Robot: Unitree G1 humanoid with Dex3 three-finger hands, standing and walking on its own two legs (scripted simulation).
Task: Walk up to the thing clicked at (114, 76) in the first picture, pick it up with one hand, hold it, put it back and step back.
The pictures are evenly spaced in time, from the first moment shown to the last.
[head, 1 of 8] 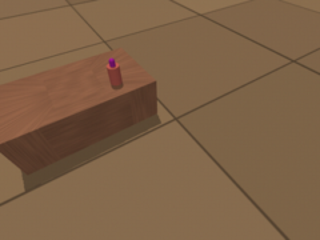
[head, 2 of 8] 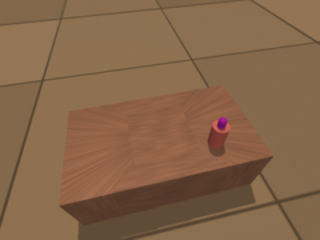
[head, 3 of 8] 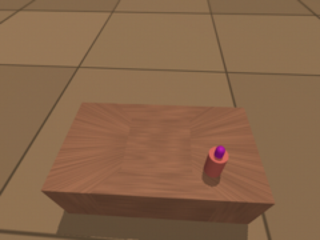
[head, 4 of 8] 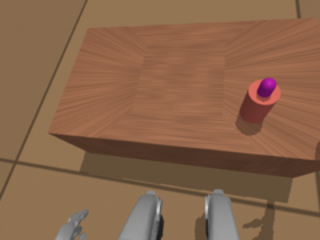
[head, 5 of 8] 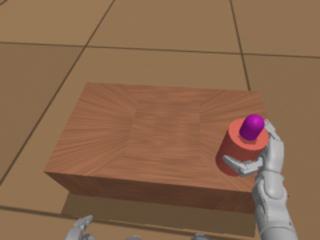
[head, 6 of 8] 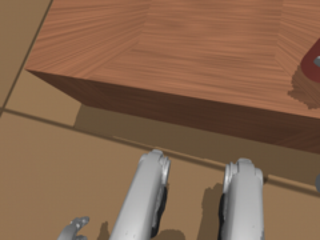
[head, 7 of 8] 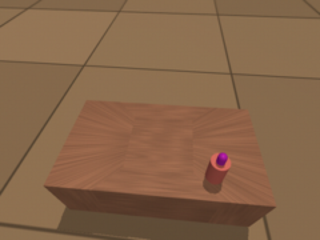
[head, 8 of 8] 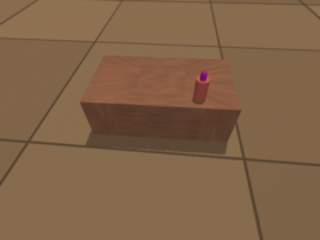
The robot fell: no
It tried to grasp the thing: yes
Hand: right
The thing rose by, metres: 0.34
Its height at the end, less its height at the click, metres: +0.00
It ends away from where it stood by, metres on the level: 0.03
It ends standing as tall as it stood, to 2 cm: yes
